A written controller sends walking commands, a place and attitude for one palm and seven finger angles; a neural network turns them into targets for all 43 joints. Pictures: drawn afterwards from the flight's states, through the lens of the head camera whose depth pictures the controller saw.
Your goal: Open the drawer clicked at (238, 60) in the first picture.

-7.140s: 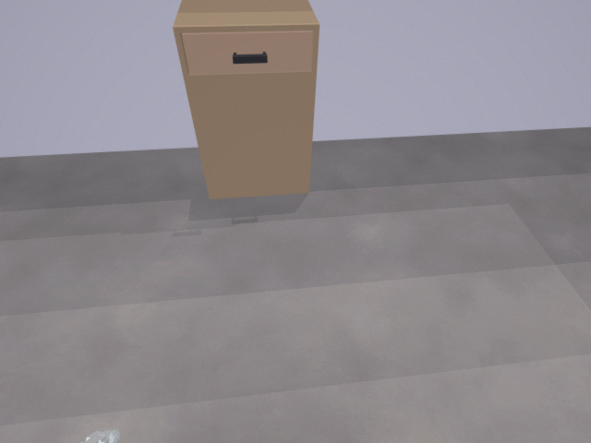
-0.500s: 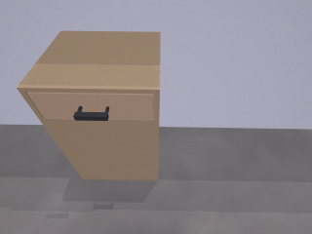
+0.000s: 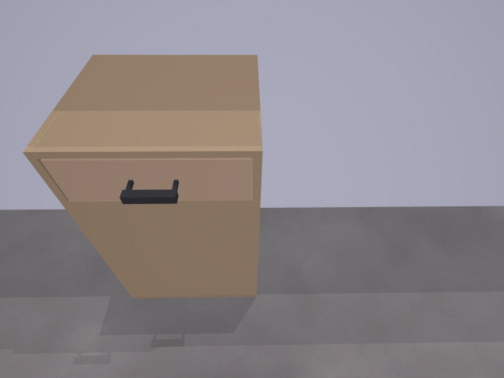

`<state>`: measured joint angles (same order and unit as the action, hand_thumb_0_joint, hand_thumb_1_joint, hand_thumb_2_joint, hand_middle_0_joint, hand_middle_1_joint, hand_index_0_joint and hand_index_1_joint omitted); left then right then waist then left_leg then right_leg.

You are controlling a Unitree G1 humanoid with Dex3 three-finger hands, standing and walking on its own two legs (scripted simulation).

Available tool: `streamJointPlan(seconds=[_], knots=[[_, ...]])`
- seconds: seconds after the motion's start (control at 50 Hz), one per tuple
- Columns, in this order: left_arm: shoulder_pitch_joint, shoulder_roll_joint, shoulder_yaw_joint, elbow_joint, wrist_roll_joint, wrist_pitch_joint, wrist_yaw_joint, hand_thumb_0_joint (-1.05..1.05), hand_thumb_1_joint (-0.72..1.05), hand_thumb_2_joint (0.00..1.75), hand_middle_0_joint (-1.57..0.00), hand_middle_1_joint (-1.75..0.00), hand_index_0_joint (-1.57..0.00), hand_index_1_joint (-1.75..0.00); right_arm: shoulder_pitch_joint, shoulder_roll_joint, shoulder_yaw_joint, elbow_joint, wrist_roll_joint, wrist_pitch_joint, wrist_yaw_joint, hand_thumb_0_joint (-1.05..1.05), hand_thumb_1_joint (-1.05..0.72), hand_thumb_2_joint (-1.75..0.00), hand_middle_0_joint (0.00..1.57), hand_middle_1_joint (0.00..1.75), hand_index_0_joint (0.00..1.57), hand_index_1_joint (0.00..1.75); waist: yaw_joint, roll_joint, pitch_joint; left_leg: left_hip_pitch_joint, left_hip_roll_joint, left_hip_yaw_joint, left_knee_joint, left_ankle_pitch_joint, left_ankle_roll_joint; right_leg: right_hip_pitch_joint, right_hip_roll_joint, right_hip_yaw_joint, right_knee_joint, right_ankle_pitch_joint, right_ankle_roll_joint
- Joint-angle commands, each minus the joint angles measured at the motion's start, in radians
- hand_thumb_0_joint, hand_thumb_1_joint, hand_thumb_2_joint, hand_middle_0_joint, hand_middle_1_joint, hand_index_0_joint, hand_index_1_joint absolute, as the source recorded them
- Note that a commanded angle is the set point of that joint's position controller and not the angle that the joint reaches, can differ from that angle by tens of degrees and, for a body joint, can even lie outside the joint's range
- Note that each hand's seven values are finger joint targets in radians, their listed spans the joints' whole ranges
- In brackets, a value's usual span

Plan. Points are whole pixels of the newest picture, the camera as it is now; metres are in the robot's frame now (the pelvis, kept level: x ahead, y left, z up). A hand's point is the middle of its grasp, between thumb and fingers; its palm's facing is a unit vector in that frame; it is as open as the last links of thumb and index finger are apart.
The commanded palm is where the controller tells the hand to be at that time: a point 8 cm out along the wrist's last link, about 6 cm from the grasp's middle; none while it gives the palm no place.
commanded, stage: come to a stop and stand still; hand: left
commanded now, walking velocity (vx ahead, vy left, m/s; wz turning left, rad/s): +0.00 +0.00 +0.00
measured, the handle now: (151, 190) +0.51 +0.27 -0.06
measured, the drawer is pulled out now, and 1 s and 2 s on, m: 0.00 0.00 0.00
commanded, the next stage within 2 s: look again from close up in 0.08 s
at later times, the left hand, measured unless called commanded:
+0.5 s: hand out of the picture -0.01 +0.21 -0.19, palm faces +0.03 -0.98 -0.20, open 7.4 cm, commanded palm none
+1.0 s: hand (115, 372) +0.14 +0.22 -0.06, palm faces -0.02 -0.72 -0.69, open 7.6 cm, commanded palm +0.09 +0.25 -0.05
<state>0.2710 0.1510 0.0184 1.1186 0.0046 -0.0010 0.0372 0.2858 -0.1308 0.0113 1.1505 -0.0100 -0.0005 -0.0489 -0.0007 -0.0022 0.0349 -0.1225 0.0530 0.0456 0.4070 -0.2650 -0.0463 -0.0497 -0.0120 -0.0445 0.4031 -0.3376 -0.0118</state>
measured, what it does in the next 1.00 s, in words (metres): stands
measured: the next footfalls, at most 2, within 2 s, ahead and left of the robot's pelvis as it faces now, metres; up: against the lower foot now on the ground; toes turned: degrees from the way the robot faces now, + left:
none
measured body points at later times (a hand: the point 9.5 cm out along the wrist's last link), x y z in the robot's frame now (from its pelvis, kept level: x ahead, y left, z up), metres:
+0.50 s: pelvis -0.02 +0.03 -0.01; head -0.03 +0.03 +0.44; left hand -0.01 +0.26 -0.17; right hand +0.00 -0.20 -0.17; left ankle -0.03 +0.15 -0.74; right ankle -0.08 -0.10 -0.74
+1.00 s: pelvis -0.04 +0.02 -0.02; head -0.03 -0.01 +0.43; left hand +0.14 +0.26 -0.02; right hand +0.07 -0.23 -0.15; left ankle -0.03 +0.15 -0.74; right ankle -0.08 -0.10 -0.74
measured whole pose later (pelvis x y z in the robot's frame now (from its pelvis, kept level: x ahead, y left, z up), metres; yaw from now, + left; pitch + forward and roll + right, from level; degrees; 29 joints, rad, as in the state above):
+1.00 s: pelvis -0.04 +0.02 -0.02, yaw +0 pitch +4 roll +2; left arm 0.39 0.25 -0.07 0.13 0.38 0.07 0.26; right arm 0.26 -0.22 -0.01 0.84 0.01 -0.22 -0.09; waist 0.00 0.04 -0.06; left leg -0.40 0.01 0.06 0.62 -0.30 -0.01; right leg -0.35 -0.06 -0.02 0.68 -0.40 0.02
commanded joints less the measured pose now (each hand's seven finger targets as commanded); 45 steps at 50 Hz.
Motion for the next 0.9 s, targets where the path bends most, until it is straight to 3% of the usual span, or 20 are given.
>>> streamJointPlan(seconds=[0.0,0.14,0.16,0.18,0.2,0.22,0.24,0.26,0.32,0.34,0.4,0.48,0.56,0.76,0.78,0.8,0.82,0.84,0.86,0.88], knots=[[0.09,0.088,0.011,-0.017,0.001,-0.007,0.008,0.0,0.9,0.9,-0.2,-0.3,-0.2,-0.3,0.075,-0.105,-0.019,-0.022,-0.001,-0.013,-0.002,0.0,-0.9,-0.9,0.2,0.3,0.2,0.3,0.006,0.003,0.032,0.028,0.063,-0.044,-0.03,0.375,0.052,-0.069,-0.089,0.048,-0.057,0.376,-0.013],[0.099,0.083,0.008,-0.013,0.003,-0.008,0.009,0.0,0.9,0.9,-0.2,-0.3,-0.2,-0.3,0.081,-0.102,-0.021,-0.021,0.001,-0.014,-0.002,0.0,-0.9,-0.9,0.2,0.3,0.2,0.3,0.003,0.001,0.032,0.038,0.062,-0.045,-0.035,0.364,0.057,-0.076,-0.088,0.049,-0.064,0.353,-0.01],[0.142,0.112,0.0,-0.007,0.023,-0.058,0.046,0.0,0.9,0.9,-0.2,-0.3,-0.2,-0.3,-0.043,-0.137,-0.026,-0.1,0.009,-0.033,0.019,0.0,-0.9,-0.9,0.2,0.3,0.2,0.3,0.035,-0.046,0.074,-0.115,0.052,0.004,0.239,0.404,0.033,-0.134,-0.149,0.128,-0.055,0.852,0.028],[0.133,0.155,0.018,-0.049,0.019,-0.063,0.039,0.0,0.9,0.9,-0.2,-0.3,-0.2,-0.3,-0.002,-0.07,-0.024,-0.144,0.002,-0.025,0.028,0.0,-0.9,-0.9,0.2,0.3,0.2,0.3,-0.007,-0.089,0.035,-0.179,0.009,-0.016,0.229,-0.003,0.054,-0.052,-0.2,0.131,0.005,0.984,-0.015],[0.095,0.143,0.007,-0.062,0.016,-0.063,0.031,0.0,0.9,0.9,-0.2,-0.3,-0.2,-0.3,0.025,-0.069,-0.031,-0.139,-0.002,-0.023,0.024,0.0,-0.9,-0.9,0.2,0.3,0.2,0.3,-0.029,-0.04,0.014,-0.18,0.0,0.0,0.183,-0.052,0.064,-0.033,-0.197,0.113,0.041,0.986,-0.04],[0.091,0.133,0.001,-0.058,0.015,-0.062,0.029,0.0,0.9,0.9,-0.2,-0.3,-0.2,-0.3,0.072,-0.064,-0.027,-0.123,0.002,-0.027,0.025,0.0,-0.9,-0.9,0.2,0.3,0.2,0.3,-0.039,-0.045,-0.043,-0.134,0.011,-0.004,0.132,0.028,0.061,-0.044,-0.166,0.081,0.064,0.835,-0.043],[0.084,0.121,-0.002,-0.073,0.009,-0.056,0.027,0.0,0.9,0.9,-0.2,-0.3,-0.2,-0.3,0.112,-0.083,-0.022,-0.116,-0.002,-0.028,0.027,0.0,-0.9,-0.9,0.2,0.3,0.2,0.3,-0.039,0.012,-0.113,-0.066,0.025,-0.02,0.115,0.191,0.076,-0.033,-0.121,0.057,0.117,0.69,-0.042],[0.093,0.105,-0.002,-0.083,0.006,-0.049,0.026,0.0,0.9,0.9,-0.2,-0.3,-0.2,-0.3,0.115,-0.11,-0.026,-0.116,-0.003,-0.031,0.025,0.0,-0.9,-0.9,0.2,0.3,0.2,0.3,-0.03,0.009,-0.138,-0.047,0.053,-0.05,0.133,0.342,0.087,-0.05,-0.087,0.042,0.124,0.518,-0.032],[0.107,0.084,-0.003,-0.084,0.005,-0.033,0.023,0.0,0.9,0.9,-0.2,-0.3,-0.2,-0.3,0.098,-0.14,-0.028,-0.119,-0.003,-0.03,0.015,0.0,-0.9,-0.9,0.2,0.3,0.2,0.3,-0.015,0.071,-0.095,-0.025,0.083,-0.065,0.138,0.488,0.094,-0.108,-0.06,0.027,0.115,0.315,-0.028],[0.106,0.084,-0.005,-0.08,0.007,-0.025,0.02,0.0,0.9,0.9,-0.2,-0.3,-0.2,-0.3,0.088,-0.137,-0.025,-0.119,-0.003,-0.027,0.013,0.0,-0.9,-0.9,0.2,0.3,0.2,0.3,-0.008,0.103,-0.047,-0.046,0.084,-0.073,0.118,0.46,0.102,-0.131,-0.049,0.03,0.108,0.238,-0.025],[0.105,0.089,-0.008,-0.079,0.009,-0.012,0.014,0.0,0.9,0.9,-0.2,-0.3,-0.2,-0.3,0.057,-0.139,-0.022,-0.131,-0.002,-0.018,0.016,0.0,-0.9,-0.9,0.2,0.3,0.2,0.3,-0.001,0.026,0.064,-0.129,0.065,-0.077,0.079,0.257,0.099,-0.172,-0.049,0.043,0.07,0.151,-0.024],[0.097,0.099,-0.011,-0.083,0.011,-0.004,0.005,0.0,0.9,0.9,-0.2,-0.3,-0.2,-0.3,0.044,-0.139,-0.018,-0.131,-0.004,-0.013,0.023,0.0,-0.9,-0.9,0.2,0.3,0.2,0.3,0.004,0.026,0.134,-0.185,0.053,-0.093,0.002,0.034,0.101,-0.21,-0.046,0.054,0.041,0.022,-0.021],[0.101,0.106,-0.012,-0.082,0.012,-0.003,-0.002,0.0,0.9,0.9,-0.2,-0.3,-0.2,-0.3,0.046,-0.147,-0.018,-0.127,-0.004,-0.014,0.026,0.0,-0.9,-0.9,0.2,0.3,0.2,0.3,0.007,0.037,0.112,-0.179,0.052,-0.105,-0.041,-0.046,0.104,-0.203,-0.047,0.051,0.037,-0.003,-0.016],[0.116,0.107,-0.013,-0.055,0.007,-0.016,-0.005,0.0,0.9,0.9,-0.2,-0.3,-0.2,-0.3,0.06,-0.139,-0.013,-0.096,0.001,-0.024,0.022,0.0,-0.9,-0.9,0.2,0.3,0.2,0.3,0.008,0.002,0.012,-0.079,0.048,-0.067,0.008,0.152,0.097,-0.166,-0.075,0.061,0.025,0.154,-0.012],[0.161,0.133,-0.008,-0.039,0.021,-0.037,0.036,0.0,0.9,0.9,-0.2,-0.3,-0.2,-0.3,-0.045,-0.163,-0.024,-0.168,0.008,-0.029,0.028,0.0,-0.9,-0.9,0.2,0.3,0.2,0.3,0.035,-0.082,0.077,-0.17,0.06,-0.051,0.226,0.269,0.056,-0.205,-0.138,0.147,-0.032,0.556,0.002],[-0.601,0.457,-0.01,-1.557,0.167,-0.202,0.061,0.0,0.88,0.89,-0.2,-0.32,-0.2,-0.32,-0.004,-0.296,-0.038,-0.467,0.057,-0.18,-0.024,0.0,-0.9,-0.9,0.2,0.3,0.2,0.3,-0.061,0.235,-0.429,0.131,-0.041,-0.018,0.068,0.447,0.1,-0.167,-0.019,0.108,0.133,0.523,-0.039],[-0.152,0.372,0.022,-1.26,0.182,-0.113,0.14,0.0,0.85,0.88,-0.2,-0.33,-0.2,-0.33,-0.071,-0.206,-0.03,-0.403,0.05,-0.285,-0.068,0.0,-0.9,-0.9,0.2,0.3,0.2,0.3,0.02,0.405,-0.385,0.237,0.011,-0.038,0.044,0.581,0.087,-0.263,-0.002,0.006,0.223,0.222,-0.04],[-0.103,0.292,0.027,-1.223,0.124,-0.044,0.195,0.0,0.83,0.87,-0.21,-0.34,-0.21,-0.34,-0.074,-0.2,-0.056,-0.331,0.057,-0.315,-0.075,0.0,-0.9,-0.9,0.2,0.3,0.2,0.3,-0.002,0.275,-0.293,0.099,0.023,-0.036,0.056,0.471,0.053,-0.319,0.003,-0.028,0.222,0.071,-0.021],[0.217,0.053,-0.109,-0.989,0.158,0.067,0.201,0.0,0.81,0.86,-0.21,-0.36,-0.21,-0.36,-0.077,-0.151,-0.05,-0.335,0.082,-0.321,-0.076,0.0,-0.9,-0.9,0.2,0.3,0.2,0.3,-0.012,0.17,-0.182,-0.004,0.024,-0.044,0.035,0.386,0.075,-0.362,0.007,-0.046,0.227,0.035,-0.009],[0.034,0.096,-0.119,-1.228,0.188,0.051,0.201,0.0,0.78,0.85,-0.21,-0.37,-0.21,-0.37,-0.118,-0.183,-0.052,-0.42,0.069,-0.324,-0.062,0.0,-0.9,-0.9,0.2,0.3,0.2,0.3,-0.002,0.112,-0.116,-0.082,0.004,-0.065,0.059,0.287,0.063,-0.346,-0.008,-0.04,0.191,0.089,-0.013]])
